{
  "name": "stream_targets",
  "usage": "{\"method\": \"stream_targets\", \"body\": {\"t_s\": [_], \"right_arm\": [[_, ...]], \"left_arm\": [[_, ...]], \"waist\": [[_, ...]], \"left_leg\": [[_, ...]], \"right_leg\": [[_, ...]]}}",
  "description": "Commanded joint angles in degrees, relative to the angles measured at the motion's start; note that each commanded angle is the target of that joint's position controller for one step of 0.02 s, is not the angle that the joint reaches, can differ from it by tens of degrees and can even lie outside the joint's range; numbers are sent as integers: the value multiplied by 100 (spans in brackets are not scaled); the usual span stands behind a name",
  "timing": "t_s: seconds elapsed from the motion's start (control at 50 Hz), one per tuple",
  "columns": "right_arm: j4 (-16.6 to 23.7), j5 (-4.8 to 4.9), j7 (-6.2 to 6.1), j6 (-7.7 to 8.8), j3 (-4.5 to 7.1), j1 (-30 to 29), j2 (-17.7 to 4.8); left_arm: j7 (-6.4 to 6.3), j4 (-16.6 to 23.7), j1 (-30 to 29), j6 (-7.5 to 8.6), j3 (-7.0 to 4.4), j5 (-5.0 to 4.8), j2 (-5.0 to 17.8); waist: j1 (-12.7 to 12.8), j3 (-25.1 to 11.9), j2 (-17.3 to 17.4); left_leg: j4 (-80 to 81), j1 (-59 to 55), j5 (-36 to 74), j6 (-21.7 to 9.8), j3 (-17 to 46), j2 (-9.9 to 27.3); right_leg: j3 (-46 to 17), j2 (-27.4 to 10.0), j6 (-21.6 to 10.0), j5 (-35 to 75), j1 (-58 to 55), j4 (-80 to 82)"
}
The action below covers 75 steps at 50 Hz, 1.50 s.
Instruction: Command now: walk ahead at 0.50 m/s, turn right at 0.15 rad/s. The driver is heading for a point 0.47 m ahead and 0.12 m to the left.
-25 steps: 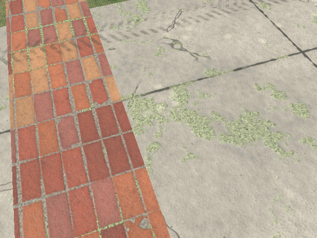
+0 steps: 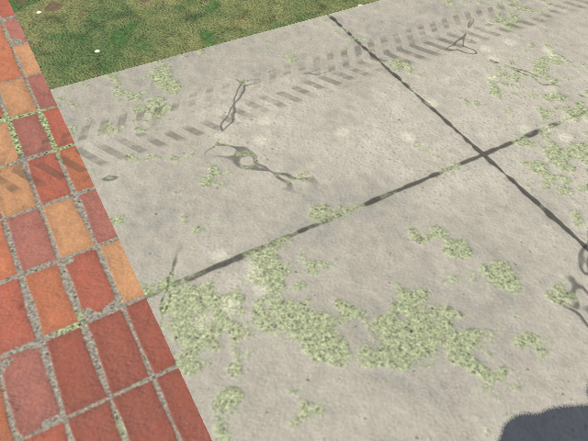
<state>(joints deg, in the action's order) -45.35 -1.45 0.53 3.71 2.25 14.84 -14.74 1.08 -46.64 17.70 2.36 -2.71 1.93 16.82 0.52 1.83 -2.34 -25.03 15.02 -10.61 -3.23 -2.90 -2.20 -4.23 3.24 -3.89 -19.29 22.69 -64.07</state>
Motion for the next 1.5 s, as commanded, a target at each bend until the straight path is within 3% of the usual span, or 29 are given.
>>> {"method": "stream_targets", "body": {"t_s": [0.02, 0.16, 0.22, 0.28, 0.32, 0.34, 0.36, 0.38, 0.4, 0.42, 0.46, 0.58, 0.66, 0.74, 0.8, 0.82, 0.84, 0.86, 0.88, 0.92, 0.96, 1.02, 1.08, 1.14, 1.18, 1.2, 1.22, 1.34, 1.5], "right_arm": [[25, 79, 28, 190, 137, 411, -606], [-362, 113, 58, 172, 155, 859, -680], [-517, 98, 47, 147, 178, 1112, -787], [-621, 70, 5, 90, 196, 1098, -871], [-691, 99, -12, 47, 160, 1102, -807], [-509, 127, -4, 62, 89, 995, -614], [-317, 268, 3, 57, -62, 1578, 57], [-452, 106, -79, -21, 133, 1258, -702], [-378, 109, -46, -21, 171, 912, -703], [-385, 132, -9, -21, 141, 772, -548], [-492, 14, 59, -155, 148, 853, -419], [-268, -32, 199, -335, 157, 99, -192], [-99, -30, 174, -268, 10, -487, 96], [-106, -61, 104, -207, -30, -613, 9], [-477, -160, 19, -53, 61, 344, -244], [-612, -226, -21, 38, 141, 757, -594], [-664, -247, -77, 35, 249, 1104, -1049], [-701, 144, -91, -31, 196, 1149, -818], [-600, 225, -111, -94, 161, 670, -710], [-552, 136, -192, -154, -11, -150, -220], [-600, 58, -237, -176, -66, -398, -119], [-738, 4, -204, -153, -49, -306, -240], [-861, 18, -179, -232, -19, -314, -322], [-932, 106, -180, -361, -18, -427, -279], [-1005, 150, -162, -410, -17, -117, -134], [-1074, 159, -144, -426, -39, -108, -29], [-1153, 123, -134, -416, -46, -20, 2], [-1489, 85, -171, -316, -80, 168, 8], [-1766, 89, -232, -314, -136, 320, 105]], "left_arm": [[71, 244, 250, -30, -44, 63, 304], [167, 690, -1425, 12, 186, 6, -4], [135, 758, -1738, 27, 183, -20, 90], [77, 746, -1646, 60, 133, 3, 212], [-7, 339, -466, 167, 13, 95, 385], [-87, 137, 565, 227, -110, 214, 777], [-139, 99, 879, 182, -267, 230, 1369], [-136, 118, 665, 113, -228, 12, 1032], [-131, 159, 143, 120, -121, -25, 678], [-109, 156, -147, 169, -54, -27, 394], [-139, 65, -292, 260, 9, -55, 154], [-170, -235, 101, 433, -41, -106, 208], [-171, -463, 211, 396, 8, -115, 166], [-211, -766, 510, 307, -7, -116, 294], [-270, -870, 381, 196, -40, -164, 375], [-273, -830, 542, 192, -19, -191, 322], [-258, -754, 1168, 179, 141, -329, -303], [-254, -972, 1337, 36, 84, -397, -84], [-247, -925, 943, -56, 17, -261, 87], [-247, -870, 324, -123, 32, -74, -94], [-250, -1056, 590, -262, 60, 1, -259], [-301, -1201, 607, -368, 93, -62, -385], [-334, -1263, 370, -429, 93, -81, -329], [-322, -1399, 412, -381, 121, -17, -363], [-340, -1341, 224, -273, 108, -1, -45], [-329, -1393, 65, -229, 125, -98, -112], [-326, -1395, -69, -168, 162, -119, -224], [-349, -1562, 164, -110, 161, -145, -333], [-354, -1715, 318, -124, 185, -143, -391]], "waist": [[42, -183, 788], [-272, 142, 757], [-354, 152, 740], [-215, 147, 728], [322, -431, 409], [745, -1146, -96], [535, -1836, -1403], [574, -1500, -527], [345, -718, -272], [210, -363, -202], [-41, -88, -361], [-118, 179, -80], [-76, 248, -208], [-3, 56, -363], [-454, -372, -144], [-553, -790, 272], [-394, -1750, 1420], [-425, -2527, 1142], [-323, -1873, 724], [-64, -501, 545], [187, -375, 663], [169, -558, 707], [74, -457, 886], [175, -81, 672], [-106, 320, 26], [-179, 445, -398], [-270, 361, -482], [-167, 168, 107], [-104, 176, 247]], "left_leg": [[1376, -825, 1264, -834, 1566, 1470], [1713, -781, 1652, -724, 668, 1150], [1539, -1039, 1931, -662, 686, 1343], [1089, -1391, 2610, -576, 712, 1537], [-450, -1110, 3428, -401, 487, 1198], [-1961, -171, 2134, -274, 294, 904], [-3902, 1727, -1607, -45, -127, -34], [-4453, 2166, -1855, -135, 498, 116], [-4406, 2225, -1334, -182, 663, 380], [-4159, 2058, -959, -164, 640, 564], [-3873, 1673, -674, -60, 602, 714], [-3508, 2291, 238, 148, 480, 767], [-1815, 1570, 883, 189, 1, 464], [-1031, 1058, 833, -36, -200, 209], [-34, -54, 1101, -338, -169, -34], [43, -1099, 3297, -475, 309, 550], [-710, -2986, 6724, -1353, 1791, 2249], [-457, -3015, 6944, -1979, 2492, 2683], [-7, -2197, 5609, -1868, 2070, 2428], [666, -729, 3881, -1380, 1496, 1908], [901, 43, 3171, -1046, 999, 1505], [988, 98, 2068, -963, 930, 1382], [1251, 371, -28, -821, 1106, 1327], [1359, 1017, -1792, -377, 1204, 1177], [1135, 928, -1593, 39, 911, 729], [859, 145, -853, 104, 643, 504], [611, -496, -288, 110, 591, 498], [722, -425, -27, 74, 721, 671], [723, -430, 154, 102, 714, 700]], "right_leg": [[-67, -352, 107, 202, 899, 139], [628, -656, 318, 1524, 928, 2358], [739, -563, 220, 1578, 633, 2868], [778, -427, -6, 1116, 250, 3228], [763, -212, -229, 1081, -1409, 3821], [-326, -1232, -511, 490, -2821, 3992], [-2808, -2890, -1146, -30, -4208, 4548], [-3100, -2802, -1116, -399, -3611, 4852], [-2187, -2504, -943, -227, -2897, 4981], [-1528, -2237, -784, 329, -2322, 5201], [-629, -1845, -480, 1014, -1705, 5454], [496, -1726, -506, 2536, -1716, 5683], [1324, -1402, -440, 4536, -1504, 5257], [1296, -1556, -409, 5331, -2105, 4668], [1297, -1430, -218, 5281, -2292, 3165], [1406, -1152, -26, 3910, -1704, 2210], [1408, -481, 150, -240, -267, 414], [536, -106, 250, -1846, -105, -289], [233, -307, 275, -1681, -3, -372], [189, -542, 322, -1149, 27, 286], [332, -511, 387, -736, -697, 973], [436, -428, 409, -606, -1009, 1890], [500, -427, 377, -125, -1222, 2552], [498, -454, 236, 584, -1796, 3697], [-362, -1044, 63, -66, -1196, 4557], [-518, -1108, 42, -684, -341, 4898], [-556, -1123, 115, -806, -3, 5149], [-187, -879, 136, 298, -778, 4862], [-119, -849, 89, 632, -958, 4766]]}}
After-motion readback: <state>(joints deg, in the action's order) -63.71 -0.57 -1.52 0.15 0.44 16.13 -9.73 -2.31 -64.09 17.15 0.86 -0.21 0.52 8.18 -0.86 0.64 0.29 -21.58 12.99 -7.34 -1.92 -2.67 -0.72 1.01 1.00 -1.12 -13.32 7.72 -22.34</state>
